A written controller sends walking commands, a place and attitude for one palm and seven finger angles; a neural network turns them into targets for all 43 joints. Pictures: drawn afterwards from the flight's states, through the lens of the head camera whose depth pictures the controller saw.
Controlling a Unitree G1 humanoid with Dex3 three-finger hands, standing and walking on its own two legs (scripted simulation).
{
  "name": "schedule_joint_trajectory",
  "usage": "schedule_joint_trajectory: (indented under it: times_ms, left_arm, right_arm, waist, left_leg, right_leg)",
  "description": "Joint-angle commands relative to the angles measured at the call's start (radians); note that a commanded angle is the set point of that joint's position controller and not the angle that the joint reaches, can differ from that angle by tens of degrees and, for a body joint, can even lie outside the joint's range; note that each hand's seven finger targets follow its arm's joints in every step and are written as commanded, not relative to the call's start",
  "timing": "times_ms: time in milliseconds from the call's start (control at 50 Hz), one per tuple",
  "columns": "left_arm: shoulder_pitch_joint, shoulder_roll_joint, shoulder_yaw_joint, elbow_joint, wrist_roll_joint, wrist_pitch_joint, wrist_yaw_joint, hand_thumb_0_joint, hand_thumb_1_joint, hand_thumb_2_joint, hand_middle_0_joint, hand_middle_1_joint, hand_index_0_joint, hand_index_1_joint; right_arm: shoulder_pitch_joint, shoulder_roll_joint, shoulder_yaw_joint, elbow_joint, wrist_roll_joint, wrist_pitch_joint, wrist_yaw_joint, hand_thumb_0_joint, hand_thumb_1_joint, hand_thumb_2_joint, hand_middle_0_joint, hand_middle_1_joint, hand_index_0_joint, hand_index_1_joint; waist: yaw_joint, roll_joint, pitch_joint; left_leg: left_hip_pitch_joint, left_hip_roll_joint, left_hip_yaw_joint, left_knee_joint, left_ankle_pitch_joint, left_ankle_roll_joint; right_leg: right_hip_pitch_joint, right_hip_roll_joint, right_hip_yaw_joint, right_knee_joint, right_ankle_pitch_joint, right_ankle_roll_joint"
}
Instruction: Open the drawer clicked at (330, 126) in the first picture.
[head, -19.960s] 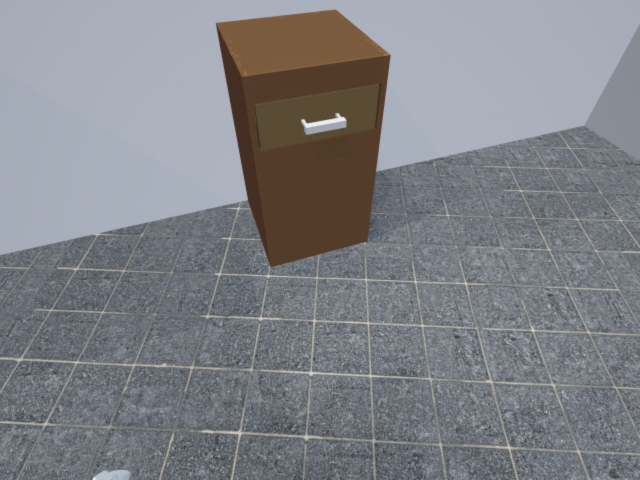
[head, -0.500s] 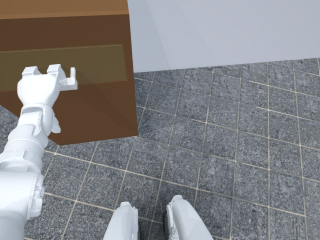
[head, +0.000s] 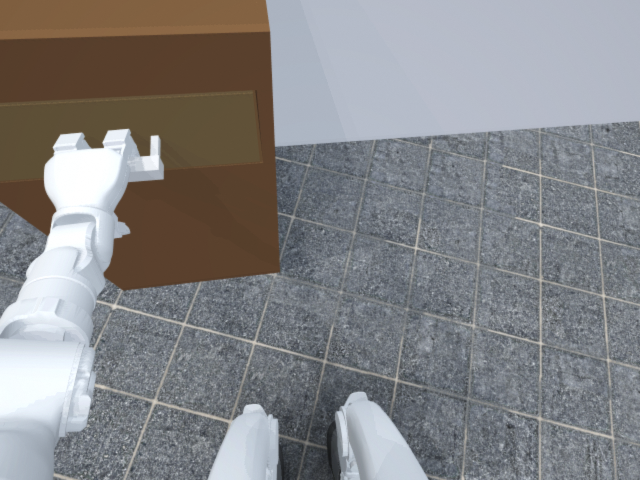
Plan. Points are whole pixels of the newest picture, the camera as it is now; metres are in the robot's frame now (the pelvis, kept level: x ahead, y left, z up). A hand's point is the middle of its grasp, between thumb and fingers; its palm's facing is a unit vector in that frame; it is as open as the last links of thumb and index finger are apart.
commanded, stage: close the thumb around the handle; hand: left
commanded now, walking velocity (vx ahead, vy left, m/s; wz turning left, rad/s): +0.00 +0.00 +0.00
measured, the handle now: (111, 158) +0.53 +0.26 -0.02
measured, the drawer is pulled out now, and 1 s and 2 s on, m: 0.00 0.04 0.17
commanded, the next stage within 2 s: pull the drawer open in 0.38 s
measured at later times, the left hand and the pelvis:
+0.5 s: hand (112, 199) +0.48 +0.26 -0.04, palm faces -0.07 -0.03 -1.00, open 5.6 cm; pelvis +0.01 +0.00 +0.00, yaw -1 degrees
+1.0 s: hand (111, 224) +0.44 +0.25 -0.04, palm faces -0.06 -0.07 -1.00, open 5.6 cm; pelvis +0.03 +0.01 +0.02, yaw -2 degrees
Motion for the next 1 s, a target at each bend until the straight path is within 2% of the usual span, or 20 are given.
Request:
schedule_joint_trajectory:
  times_ms: [0,40,160,200,240,260,280,300,340,380,440,500,540,580,640,680,700,780,800,980]
  left_arm:
    - [-0.362,0.206,0.033,-0.175,-0.003,-0.009,0.03,0.0,0.452,0.708,-0.368,-1.302,-0.368,-1.302]
    - [-0.357,0.183,0.025,-0.177,-0.003,-0.011,0.03,0.0,0.564,0.756,-0.376,-1.314,-0.376,-1.314]
    - [-0.331,0.258,0.075,-0.187,-0.009,-0.008,0.03,0.0,0.9,0.9,-0.4,-1.35,-0.4,-1.35]
    - [-0.303,0.249,0.069,-0.178,-0.008,-0.007,0.028,0.0,0.9,0.9,-0.4,-1.35,-0.4,-1.35]
    - [-0.306,0.239,0.066,-0.201,-0.012,-0.016,0.029,0.0,0.9,0.9,-0.4,-1.35,-0.4,-1.35]
    - [-0.277,0.236,0.07,-0.183,-0.013,-0.015,0.029,0.0,0.9,0.9,-0.4,-1.35,-0.4,-1.35]
    - [-0.293,0.247,0.076,-0.191,-0.016,-0.018,0.031,0.0,0.9,0.9,-0.4,-1.35,-0.4,-1.35]
    - [-0.281,0.263,0.086,-0.189,-0.015,-0.019,0.032,0.0,0.9,0.9,-0.4,-1.35,-0.4,-1.35]
    - [-0.3,0.236,0.068,-0.204,-0.016,-0.024,0.036,0.0,0.9,0.9,-0.4,-1.35,-0.4,-1.35]
    - [-0.266,0.257,0.09,-0.19,-0.021,-0.02,0.036,0.0,0.9,0.9,-0.4,-1.35,-0.4,-1.35]
    - [-0.288,0.261,0.087,-0.196,-0.019,-0.024,0.039,0.0,0.9,0.9,-0.4,-1.35,-0.4,-1.35]
    - [-0.216,0.275,0.112,-0.204,-0.025,-0.025,0.037,0.0,0.9,0.9,-0.4,-1.35,-0.4,-1.35]
    - [-0.156,0.258,0.114,-0.221,-0.028,-0.031,0.033,0.0,0.9,0.9,-0.4,-1.35,-0.4,-1.35]
    - [-0.102,0.214,0.096,-0.229,-0.038,-0.033,0.032,0.0,0.9,0.9,-0.4,-1.35,-0.4,-1.35]
    - [-0.032,0.232,0.116,-0.234,-0.037,-0.037,0.033,0.0,0.9,0.9,-0.4,-1.35,-0.4,-1.35]
    - [-0.012,0.227,0.119,-0.278,-0.034,-0.043,0.04,0.0,0.9,0.9,-0.4,-1.35,-0.4,-1.35]
    - [0.055,0.215,0.128,-0.273,-0.041,-0.038,0.044,0.0,0.9,0.9,-0.4,-1.35,-0.4,-1.35]
    - [0.109,0.158,0.108,-0.329,-0.041,-0.039,0.062,0.0,0.9,0.9,-0.4,-1.35,-0.4,-1.35]
    - [0.144,0.17,0.125,-0.331,-0.041,-0.033,0.067,0.0,0.9,0.9,-0.4,-1.35,-0.4,-1.35]
    - [0.274,0.074,0.091,-0.461,-0.037,0.013,0.106,0.0,0.9,0.9,-0.4,-1.35,-0.4,-1.35]
  right_arm:
    - [0.174,-0.179,-0.067,-0.033,0.002,-0.007,-0.018,0.0,-0.9,-0.9,0.2,0.3,0.2,0.3]
    - [0.177,-0.176,-0.072,-0.031,0.0,-0.008,-0.016,0.0,-0.9,-0.9,0.2,0.3,0.2,0.3]
    - [0.175,-0.18,-0.062,-0.031,0.0,-0.002,-0.018,0.0,-0.9,-0.9,0.2,0.3,0.2,0.3]
    - [0.169,-0.177,-0.058,-0.037,0.002,0.0,-0.017,0.0,-0.9,-0.9,0.2,0.3,0.2,0.3]
    - [0.173,-0.175,-0.062,-0.038,0.002,-0.002,-0.017,0.0,-0.9,-0.9,0.2,0.3,0.2,0.3]
    - [0.172,-0.176,-0.064,-0.036,0.003,-0.001,-0.017,0.0,-0.9,-0.9,0.2,0.3,0.2,0.3]
    - [0.171,-0.178,-0.063,-0.034,0.001,-0.002,-0.018,0.0,-0.9,-0.9,0.2,0.3,0.2,0.3]
    - [0.169,-0.179,-0.06,-0.036,0.002,-0.001,-0.018,0.0,-0.9,-0.9,0.2,0.3,0.2,0.3]
    - [0.172,-0.175,-0.065,-0.033,0.001,-0.004,-0.017,0.0,-0.9,-0.9,0.2,0.3,0.2,0.3]
    - [0.17,-0.18,-0.063,-0.034,0.001,-0.002,-0.016,0.0,-0.9,-0.9,0.2,0.3,0.2,0.3]
    - [0.172,-0.179,-0.064,-0.029,0.001,-0.003,-0.016,0.0,-0.9,-0.9,0.2,0.3,0.2,0.3]
    - [0.169,-0.178,-0.064,-0.038,0.0,-0.001,-0.015,0.0,-0.9,-0.9,0.2,0.3,0.2,0.3]
    - [0.163,-0.175,-0.066,-0.045,0.003,0.004,-0.012,0.0,-0.9,-0.9,0.2,0.3,0.2,0.3]
    - [0.154,-0.17,-0.07,-0.052,0.006,0.005,-0.008,0.0,-0.9,-0.9,0.2,0.3,0.2,0.3]
    - [0.146,-0.169,-0.068,-0.059,0.009,0.009,-0.009,0.0,-0.9,-0.9,0.2,0.3,0.2,0.3]
    - [0.14,-0.168,-0.071,-0.064,0.009,0.009,-0.008,0.0,-0.9,-0.9,0.2,0.3,0.2,0.3]
    - [0.137,-0.168,-0.073,-0.067,0.007,0.013,-0.004,0.0,-0.9,-0.9,0.2,0.3,0.2,0.3]
    - [0.128,-0.161,-0.082,-0.071,0.008,0.017,0.0,0.0,-0.9,-0.9,0.2,0.3,0.2,0.3]
    - [0.124,-0.164,-0.081,-0.072,0.008,0.02,0.002,0.0,-0.9,-0.9,0.2,0.3,0.2,0.3]
    - [0.093,-0.154,-0.094,-0.092,0.007,0.035,0.012,0.0,-0.9,-0.9,0.2,0.3,0.2,0.3]
  waist:
    - [-0.02,0.114,-0.5]
    - [-0.023,0.116,-0.511]
    - [-0.006,0.086,-0.503]
    - [0.002,0.092,-0.488]
    - [0.002,0.101,-0.52]
    - [0.002,0.079,-0.505]
    - [-0.004,0.072,-0.501]
    - [0.009,0.08,-0.498]
    - [-0.002,0.089,-0.511]
    - [0.009,0.076,-0.507]
    - [0.002,0.077,-0.505]
    - [0.03,0.07,-0.528]
    - [0.048,0.08,-0.539]
    - [0.05,0.066,-0.52]
    - [0.067,0.026,-0.517]
    - [0.077,0.049,-0.511]
    - [0.095,0.053,-0.509]
    - [0.086,0.021,-0.492]
    - [0.102,0.029,-0.478]
    - [0.108,0.034,-0.474]
  left_leg:
    - [0.445,0.044,-0.074,-0.142,0.478,-0.038]
    - [0.471,0.048,-0.079,-0.139,0.496,-0.042]
    - [0.401,0.037,-0.048,-0.137,0.472,-0.024]
    - [0.385,0.034,-0.043,-0.146,0.456,-0.023]
    - [0.413,0.036,-0.046,-0.144,0.48,-0.024]
    - [0.411,0.037,-0.048,-0.144,0.478,-0.024]
    - [0.393,0.037,-0.043,-0.142,0.465,-0.021]
    - [0.379,0.034,-0.04,-0.145,0.455,-0.021]
    - [0.41,0.037,-0.045,-0.145,0.482,-0.023]
    - [0.397,0.036,-0.042,-0.146,0.478,-0.022]
    - [0.386,0.035,-0.037,-0.143,0.476,-0.019]
    - [0.387,0.03,-0.027,-0.144,0.499,-0.017]
    - [0.419,0.033,-0.031,-0.155,0.533,-0.024]
    - [0.423,0.035,-0.025,-0.16,0.527,-0.02]
    - [0.386,0.03,-0.013,-0.167,0.512,-0.014]
    - [0.415,0.034,-0.016,-0.179,0.546,-0.018]
    - [0.43,0.033,-0.012,-0.184,0.566,-0.02]
    - [0.462,0.043,-0.015,-0.192,0.624,-0.02]
    - [0.466,0.042,-0.017,-0.199,0.628,-0.023]
    - [0.589,0.065,-0.046,-0.222,0.796,-0.044]
  right_leg:
    - [0.197,-0.004,0.002,-0.1,0.249,-0.028]
    - [0.182,-0.003,0.0,-0.099,0.251,-0.027]
    - [0.263,-0.003,0.016,-0.104,0.296,-0.026]
    - [0.277,-0.002,0.016,-0.108,0.291,-0.029]
    - [0.277,-0.002,0.018,-0.105,0.305,-0.027]
    - [0.273,-0.001,0.015,-0.107,0.303,-0.027]
    - [0.281,-0.002,0.019,-0.109,0.305,-0.024]
    - [0.293,-0.002,0.021,-0.107,0.302,-0.026]
    - [0.282,-0.003,0.019,-0.107,0.315,-0.025]
    - [0.295,-0.003,0.02,-0.107,0.316,-0.025]
    - [0.304,-0.004,0.024,-0.107,0.329,-0.024]
    - [0.348,-0.004,0.029,-0.105,0.367,-0.026]
    - [0.354,-0.004,0.026,-0.103,0.38,-0.027]
    - [0.36,-0.002,0.028,-0.116,0.383,-0.026]
    - [0.413,-0.004,0.039,-0.116,0.41,-0.024]
    - [0.418,-0.005,0.039,-0.119,0.434,-0.027]
    - [0.43,-0.003,0.037,-0.12,0.444,-0.029]
    - [0.432,-0.004,0.037,-0.131,0.481,-0.024]
    - [0.438,-0.004,0.036,-0.131,0.475,-0.028]
    - [0.426,-0.007,0.027,-0.146,0.507,-0.023]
